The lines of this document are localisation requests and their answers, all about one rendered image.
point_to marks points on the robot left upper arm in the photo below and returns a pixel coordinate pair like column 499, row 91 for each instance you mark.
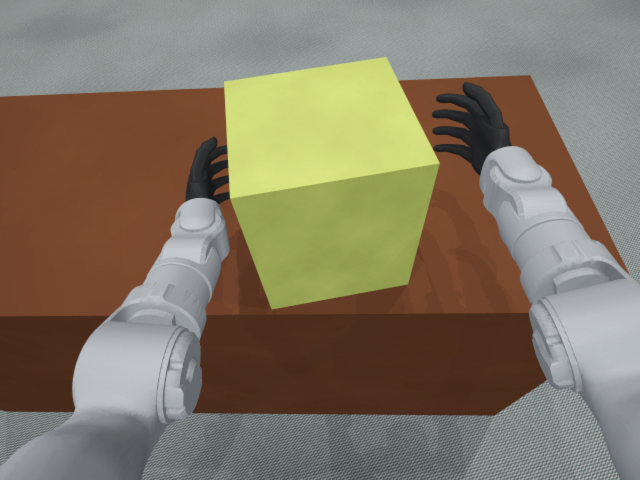
column 133, row 380

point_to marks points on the robot left forearm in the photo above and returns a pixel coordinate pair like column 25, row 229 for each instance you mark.
column 182, row 280

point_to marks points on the robot right forearm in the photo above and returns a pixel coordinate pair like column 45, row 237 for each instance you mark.
column 543, row 236

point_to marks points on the pedestal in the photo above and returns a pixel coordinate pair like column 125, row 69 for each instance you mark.
column 90, row 184

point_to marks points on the robot right hand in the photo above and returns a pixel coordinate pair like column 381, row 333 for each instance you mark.
column 487, row 131

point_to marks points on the carton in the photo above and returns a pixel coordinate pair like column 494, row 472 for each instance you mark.
column 330, row 177

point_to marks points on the robot right upper arm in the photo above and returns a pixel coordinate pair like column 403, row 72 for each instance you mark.
column 588, row 340

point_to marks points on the robot left hand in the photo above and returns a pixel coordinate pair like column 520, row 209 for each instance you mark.
column 200, row 183

